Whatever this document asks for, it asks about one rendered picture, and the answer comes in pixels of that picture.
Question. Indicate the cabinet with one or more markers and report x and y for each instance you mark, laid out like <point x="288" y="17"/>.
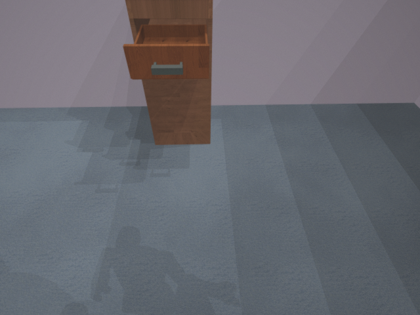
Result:
<point x="179" y="109"/>

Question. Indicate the handle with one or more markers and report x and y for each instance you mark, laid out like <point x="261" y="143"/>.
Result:
<point x="174" y="69"/>

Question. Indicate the drawer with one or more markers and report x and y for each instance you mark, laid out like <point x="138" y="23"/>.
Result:
<point x="169" y="44"/>

